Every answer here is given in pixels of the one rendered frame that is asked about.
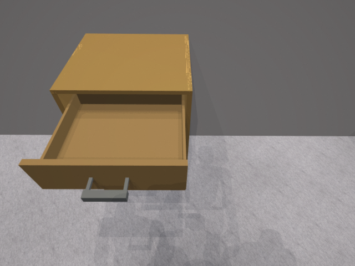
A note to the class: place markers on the cabinet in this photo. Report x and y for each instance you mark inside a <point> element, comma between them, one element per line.
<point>128,64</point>

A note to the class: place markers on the handle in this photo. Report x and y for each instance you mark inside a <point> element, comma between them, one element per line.
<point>89,195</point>

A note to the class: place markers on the drawer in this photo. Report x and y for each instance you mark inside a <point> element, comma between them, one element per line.
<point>113,136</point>

